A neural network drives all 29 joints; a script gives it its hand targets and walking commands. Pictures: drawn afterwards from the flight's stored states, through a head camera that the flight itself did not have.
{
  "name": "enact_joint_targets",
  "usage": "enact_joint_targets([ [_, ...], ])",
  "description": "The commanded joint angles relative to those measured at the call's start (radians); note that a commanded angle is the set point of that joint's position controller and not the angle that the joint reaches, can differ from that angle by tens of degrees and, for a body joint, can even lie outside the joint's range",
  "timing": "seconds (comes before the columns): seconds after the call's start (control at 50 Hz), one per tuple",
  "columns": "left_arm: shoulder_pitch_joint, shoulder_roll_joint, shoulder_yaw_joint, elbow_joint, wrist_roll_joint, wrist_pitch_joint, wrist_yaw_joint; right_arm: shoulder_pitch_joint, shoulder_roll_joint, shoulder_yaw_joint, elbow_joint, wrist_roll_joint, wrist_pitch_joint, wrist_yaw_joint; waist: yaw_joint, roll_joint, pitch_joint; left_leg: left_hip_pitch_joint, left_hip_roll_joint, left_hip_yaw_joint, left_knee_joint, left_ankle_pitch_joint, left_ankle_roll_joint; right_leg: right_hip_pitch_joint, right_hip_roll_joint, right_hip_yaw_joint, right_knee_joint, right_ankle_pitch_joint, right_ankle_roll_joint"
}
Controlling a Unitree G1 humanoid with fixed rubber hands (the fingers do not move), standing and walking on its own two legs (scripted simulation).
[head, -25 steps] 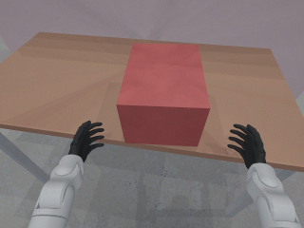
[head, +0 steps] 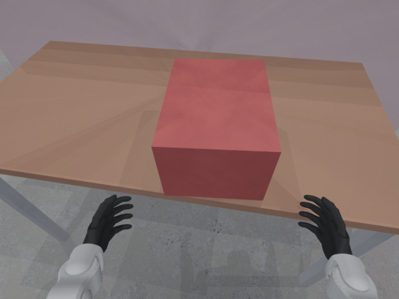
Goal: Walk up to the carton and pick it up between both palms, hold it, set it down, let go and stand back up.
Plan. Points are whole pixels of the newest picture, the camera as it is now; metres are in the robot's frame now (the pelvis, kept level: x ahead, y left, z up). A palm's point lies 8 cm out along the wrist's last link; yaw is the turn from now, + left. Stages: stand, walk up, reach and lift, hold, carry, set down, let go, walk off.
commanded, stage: set down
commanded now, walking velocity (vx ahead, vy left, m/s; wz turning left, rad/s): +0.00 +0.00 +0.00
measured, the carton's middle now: (216, 125) +0.48 +0.01 +0.06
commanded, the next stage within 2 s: let go in 0.76 s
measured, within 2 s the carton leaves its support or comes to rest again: neither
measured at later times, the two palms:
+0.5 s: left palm (110, 281) +0.15 +0.21 -0.05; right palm (337, 251) +0.21 -0.21 +0.02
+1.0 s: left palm out of the picture +0.13 +0.20 -0.09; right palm (338, 253) +0.20 -0.21 +0.02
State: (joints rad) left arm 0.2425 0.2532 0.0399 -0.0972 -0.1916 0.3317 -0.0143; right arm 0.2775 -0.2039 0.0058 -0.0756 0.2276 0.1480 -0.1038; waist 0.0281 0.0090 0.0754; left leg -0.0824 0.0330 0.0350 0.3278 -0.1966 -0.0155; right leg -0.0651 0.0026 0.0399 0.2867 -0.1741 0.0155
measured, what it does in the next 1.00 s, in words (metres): stands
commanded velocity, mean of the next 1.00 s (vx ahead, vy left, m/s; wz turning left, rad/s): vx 0.00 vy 0.00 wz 0.00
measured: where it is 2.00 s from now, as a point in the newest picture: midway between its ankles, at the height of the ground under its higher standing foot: outside the picture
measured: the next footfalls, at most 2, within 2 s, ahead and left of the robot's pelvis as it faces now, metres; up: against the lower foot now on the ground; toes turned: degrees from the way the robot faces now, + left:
none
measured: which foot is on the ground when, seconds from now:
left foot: down 0.00-1.00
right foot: down 0.00-1.00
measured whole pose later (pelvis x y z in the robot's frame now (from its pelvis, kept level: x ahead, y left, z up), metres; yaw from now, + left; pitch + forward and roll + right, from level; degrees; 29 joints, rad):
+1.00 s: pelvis -0.03 +0.01 +0.00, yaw -1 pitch -11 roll +0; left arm 0.22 0.11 0.02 0.47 0.10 0.24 0.03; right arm 0.06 -0.18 -0.05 0.37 0.01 -0.06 0.09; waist 0.00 -0.06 0.13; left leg 0.02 0.02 0.06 0.36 -0.20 0.00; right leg 0.01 -0.01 0.06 0.37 -0.20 0.01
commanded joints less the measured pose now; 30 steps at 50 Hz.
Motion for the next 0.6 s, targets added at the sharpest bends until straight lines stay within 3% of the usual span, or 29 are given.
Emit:
enact_joint_targets([
  [0.0,-0.070,0.100,0.048,-0.157,0.037,-0.062,0.006,-0.040,-0.102,-0.066,-0.099,-0.037,-0.053,0.012,-0.014,0.035,-0.151,0.130,-0.041,0.013,0.005,0.353,-0.051,-0.008,0.036,-0.028,-0.028,0.255,-0.023],
  [0.02,-0.108,0.121,0.059,-0.214,0.027,-0.080,0.013,-0.077,-0.096,-0.079,-0.167,-0.030,-0.063,0.017,0.001,0.022,-0.177,0.110,-0.040,0.017,-0.002,0.322,-0.040,0.001,0.035,-0.029,-0.029,0.225,-0.022],
  [0.08,-0.054,0.083,0.040,-0.056,0.072,-0.074,0.008,-0.034,-0.089,-0.072,-0.003,-0.075,-0.046,0.039,-0.007,0.033,-0.083,0.094,-0.035,0.020,-0.022,0.252,-0.038,-0.025,0.031,-0.033,-0.043,0.133,-0.034],
  [0.12,-0.073,0.089,0.040,-0.078,0.070,-0.091,0.011,-0.042,-0.072,-0.076,0.002,-0.085,-0.051,0.047,-0.002,0.044,-0.086,0.090,-0.032,0.024,-0.036,0.217,-0.032,-0.031,0.026,-0.031,-0.047,0.095,-0.037],
  [0.16,-0.083,0.062,0.030,0.018,0.099,-0.094,0.010,-0.055,-0.077,-0.075,0.114,-0.115,-0.045,0.066,-0.005,0.055,-0.043,0.086,-0.028,0.024,-0.046,0.165,-0.035,-0.060,0.025,-0.036,-0.057,0.017,-0.045],
  [0.18,-0.101,0.076,0.036,-0.029,0.094,-0.108,0.015,-0.063,-0.072,-0.084,0.087,-0.116,-0.050,0.072,0.000,0.056,-0.069,0.086,-0.026,0.026,-0.052,0.149,-0.029,-0.046,0.021,-0.035,-0.057,0.008,-0.046],
  [0.2,-0.088,0.057,0.020,0.048,0.111,-0.106,0.016,-0.054,-0.072,-0.078,0.179,-0.135,-0.043,0.078,-0.011,0.068,-0.032,0.076,-0.025,0.026,-0.057,0.123,-0.031,-0.061,0.021,-0.036,-0.056,-0.017,-0.050],
  [0.24,-0.119,0.068,0.025,0.018,0.111,-0.121,0.025,-0.086,-0.072,-0.097,0.169,-0.143,-0.049,0.086,-0.009,0.072,-0.051,0.070,-0.023,0.028,-0.067,0.091,-0.027,-0.051,0.017,-0.035,-0.053,-0.035,-0.051],
  [0.28,-0.130,0.048,0.013,0.112,0.132,-0.114,0.029,-0.102,-0.073,-0.098,0.276,-0.170,-0.036,0.099,-0.019,0.077,0.003,0.042,-0.022,0.029,-0.080,0.030,-0.026,-0.059,0.014,-0.036,-0.054,-0.084,-0.055],
  [0.32,-0.134,0.053,0.022,0.104,0.140,-0.118,0.032,-0.105,-0.063,-0.100,0.296,-0.178,-0.033,0.103,-0.013,0.078,0.004,0.037,-0.024,0.037,-0.090,0.013,-0.023,-0.046,0.009,-0.030,-0.049,-0.089,-0.054],
  [0.36,-0.119,0.035,0.020,0.183,0.160,-0.104,0.024,-0.102,-0.060,-0.095,0.372,-0.199,-0.021,0.105,-0.021,0.075,0.057,0.037,-0.028,0.042,-0.096,-0.012,-0.020,-0.052,0.003,-0.026,-0.058,-0.106,-0.053],
  [0.42,-0.154,0.037,0.022,0.150,0.162,-0.108,0.036,-0.143,-0.057,-0.096,0.357,-0.197,-0.026,0.109,-0.005,0.084,0.035,0.019,-0.028,0.044,-0.105,-0.034,-0.020,-0.030,0.001,-0.025,-0.047,-0.116,-0.054],
  [0.48,-0.158,0.020,0.018,0.216,0.181,-0.097,0.041,-0.165,-0.058,-0.092,0.398,-0.212,-0.021,0.116,-0.007,0.068,0.064,0.001,-0.030,0.049,-0.107,-0.067,-0.016,-0.036,-0.001,-0.023,-0.045,-0.136,-0.055],
  [0.5,-0.171,0.023,0.017,0.171,0.182,-0.101,0.048,-0.180,-0.063,-0.097,0.369,-0.202,-0.023,0.118,-0.002,0.076,0.048,-0.005,-0.028,0.047,-0.108,-0.069,-0.017,-0.025,0.000,-0.024,-0.038,-0.132,-0.057],
  [0.58,-0.155,-0.016,0.007,0.261,0.212,-0.076,0.042,-0.170,-0.067,-0.091,0.463,-0.217,-0.007,0.122,-0.019,0.071,0.108,-0.019,-0.028,0.046,-0.117,-0.105,-0.018,-0.024,0.000,-0.021,-0.042,-0.156,-0.061],
])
